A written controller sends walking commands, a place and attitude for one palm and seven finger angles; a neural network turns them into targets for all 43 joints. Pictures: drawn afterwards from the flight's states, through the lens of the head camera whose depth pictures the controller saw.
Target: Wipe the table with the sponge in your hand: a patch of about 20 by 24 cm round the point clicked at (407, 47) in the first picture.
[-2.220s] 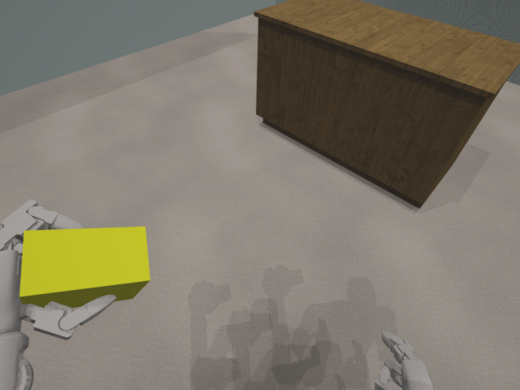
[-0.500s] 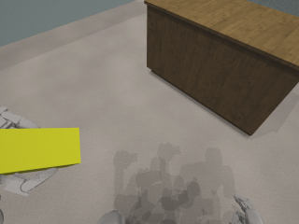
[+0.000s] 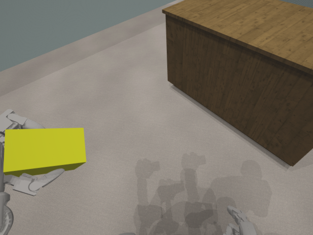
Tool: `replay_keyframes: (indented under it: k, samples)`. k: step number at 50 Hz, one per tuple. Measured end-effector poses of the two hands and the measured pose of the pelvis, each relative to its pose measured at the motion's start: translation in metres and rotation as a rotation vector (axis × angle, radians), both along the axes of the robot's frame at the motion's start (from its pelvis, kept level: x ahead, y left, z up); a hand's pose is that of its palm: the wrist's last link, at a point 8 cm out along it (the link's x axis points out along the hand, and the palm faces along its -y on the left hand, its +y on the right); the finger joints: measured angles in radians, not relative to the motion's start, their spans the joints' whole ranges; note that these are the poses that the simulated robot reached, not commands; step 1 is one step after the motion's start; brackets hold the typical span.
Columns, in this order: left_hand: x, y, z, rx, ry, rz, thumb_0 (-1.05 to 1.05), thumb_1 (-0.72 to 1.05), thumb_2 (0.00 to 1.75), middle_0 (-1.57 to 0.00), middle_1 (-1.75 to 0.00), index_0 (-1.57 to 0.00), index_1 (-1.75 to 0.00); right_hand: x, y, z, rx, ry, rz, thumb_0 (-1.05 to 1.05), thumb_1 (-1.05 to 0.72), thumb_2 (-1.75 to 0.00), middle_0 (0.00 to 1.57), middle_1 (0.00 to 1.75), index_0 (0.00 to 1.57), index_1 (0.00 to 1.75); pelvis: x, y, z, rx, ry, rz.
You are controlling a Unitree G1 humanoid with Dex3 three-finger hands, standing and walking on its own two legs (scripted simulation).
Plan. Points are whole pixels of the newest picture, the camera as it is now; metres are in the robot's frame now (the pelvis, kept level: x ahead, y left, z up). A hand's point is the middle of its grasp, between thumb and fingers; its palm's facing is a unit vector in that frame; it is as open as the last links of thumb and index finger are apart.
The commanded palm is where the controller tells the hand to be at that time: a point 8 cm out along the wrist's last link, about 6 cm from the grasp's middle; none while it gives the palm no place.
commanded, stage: walk to a spot facing it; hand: left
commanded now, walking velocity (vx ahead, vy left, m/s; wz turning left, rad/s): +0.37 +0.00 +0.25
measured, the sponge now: (57, 152) +0.23 +0.21 +0.17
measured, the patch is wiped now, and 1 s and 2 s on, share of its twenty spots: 0.00 0.00 0.00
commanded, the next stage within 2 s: turn to face it in 1.56 s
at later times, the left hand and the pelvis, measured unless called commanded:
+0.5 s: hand (56, 98) +0.36 +0.26 +0.18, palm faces +0.48 -0.78 -0.40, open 10.4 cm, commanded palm +0.28 +0.29 +0.20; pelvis +0.15 +0.00 +0.00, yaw +5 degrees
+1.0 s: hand (70, 75) +0.44 +0.25 +0.19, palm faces +0.57 -0.70 -0.44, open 10.4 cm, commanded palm +0.37 +0.28 +0.20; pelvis +0.29 -0.03 +0.02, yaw +16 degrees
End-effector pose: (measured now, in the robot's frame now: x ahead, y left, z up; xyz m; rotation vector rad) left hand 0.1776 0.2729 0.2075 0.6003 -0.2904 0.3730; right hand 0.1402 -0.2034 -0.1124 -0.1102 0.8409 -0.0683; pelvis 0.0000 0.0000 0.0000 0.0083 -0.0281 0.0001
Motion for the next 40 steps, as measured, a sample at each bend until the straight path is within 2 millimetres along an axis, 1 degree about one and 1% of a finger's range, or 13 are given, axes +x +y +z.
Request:
replay_keyframes:
  k: [3,7,10,12,14,17,20,23,26,30,34,38,40]
  samples:
    - [0.014,-0.009,-0.008,-0.057,0.029,0.014,-0.01,-0.52,0.98,-0.7,-1.33,-0.72,-1.34,0.018,-0.03,0.003,-0.054,0.034,0.001,0.01,-0.9,-0.9,0.2,0.3,0.21,0.3,0.014,-0.007,0.005,0.013,-0.007,0.009]
    - [0.032,-0.02,-0.004,-0.054,0.056,-0.013,-0.01,-0.52,0.98,-0.7,-1.33,-0.72,-1.34,0.043,-0.061,0.025,-0.125,0.032,-0.024,0.01,-0.91,-0.9,0.2,0.3,0.21,0.3,0.036,-0.015,0.016,0.023,0.01,0.032]
    - [0.046,-0.021,0.006,-0.027,0.047,-0.025,-0.01,-0.52,0.98,-0.7,-1.34,-0.72,-1.34,0.064,-0.074,0.041,-0.168,0.015,-0.028,0.01,-0.91,-0.9,0.2,0.3,0.2,0.3,0.054,-0.018,0.021,0.03,0.026,0.047]
    - [0.054,-0.017,0.011,-0.013,0.03,-0.02,-0.01,-0.52,0.98,-0.7,-1.34,-0.72,-1.34,0.079,-0.078,0.049,-0.19,0.002,-0.025,0.01,-0.91,-0.9,0.2,0.3,0.2,0.3,0.067,-0.018,0.022,0.032,0.031,0.054]
    - [0.063,-0.011,0.013,-0.01,0.005,-0.004,-0.01,-0.52,0.98,-0.7,-1.34,-0.72,-1.34,0.096,-0.076,0.054,-0.208,-0.01,-0.016,0.01,-0.91,-0.9,0.19,0.3,0.2,0.3,0.082,-0.016,0.022,0.03,0.033,0.056]
    - [0.078,0.003,0.009,-0.031,-0.043,0.024,-0.01,-0.52,0.98,-0.7,-1.34,-0.72,-1.34,0.123,-0.066,0.055,-0.222,-0.031,-0.001,0.01,-0.91,-0.9,0.19,0.3,0.2,0.3,0.105,-0.009,0.016,0.025,0.03,0.058]
    - [0.101,0.015,-0.002,-0.052,-0.108,0.031,-0.01,-0.52,0.98,-0.7,-1.34,-0.72,-1.34,0.152,-0.049,0.048,-0.216,-0.081,0.0,0.01,-0.91,-0.9,0.19,0.3,0.2,0.3,0.125,0.0,0.0,0.023,0.014,0.055]
    - [0.127,0.021,-0.012,-0.08,-0.099,0.035,-0.01,-0.52,0.98,-0.7,-1.34,-0.72,-1.34,0.176,-0.023,0.043,-0.145,-0.1,0.019,0.01,-0.91,-0.9,0.19,0.3,0.2,0.3,0.137,0.0,0.0,0.019,0.004,0.077]
    - [0.142,0.016,-0.007,-0.074,-0.068,0.024,-0.01,-0.52,0.98,-0.7,-1.34,-0.72,-1.34,0.193,0.002,0.044,-0.066,-0.104,0.053,0.01,-0.91,-0.9,0.2,0.3,0.2,0.3,0.151,-0.004,0.006,0.005,0.017,0.087]
    - [0.147,0.0,0.013,-0.031,-0.051,0.008,-0.01,-0.52,0.98,-0.7,-1.34,-0.72,-1.34,0.211,0.021,0.043,0.007,-0.093,0.101,0.01,-0.91,-0.9,0.2,0.3,0.21,0.3,0.174,-0.012,0.016,-0.017,0.031,0.096]
    - [0.153,-0.009,0.019,0.02,-0.027,0.069,-0.01,-0.52,0.98,-0.7,-1.34,-0.72,-1.34,0.232,0.019,0.03,0.04,-0.059,0.145,0.01,-0.9,-0.9,0.2,0.3,0.21,0.3,0.201,-0.026,0.015,-0.024,0.024,0.124]
    - [0.167,-0.011,0.003,-0.001,-0.021,0.168,-0.01,-0.52,0.99,-0.7,-1.34,-0.72,-1.34,0.262,-0.004,0.007,0.002,-0.018,0.195,0.01,-0.9,-0.9,0.2,0.3,0.21,0.3,0.224,-0.039,0.002,-0.014,0.007,0.177]
    - [0.175,-0.009,-0.007,-0.06,-0.004,0.203,-0.01,-0.52,0.99,-0.7,-1.34,-0.72,-1.34,0.277,-0.018,0.006,-0.041,0.01,0.211,0.01,-0.9,-0.9,0.2,0.3,0.21,0.3,0.234,-0.04,0.004,-0.005,0.0,0.193]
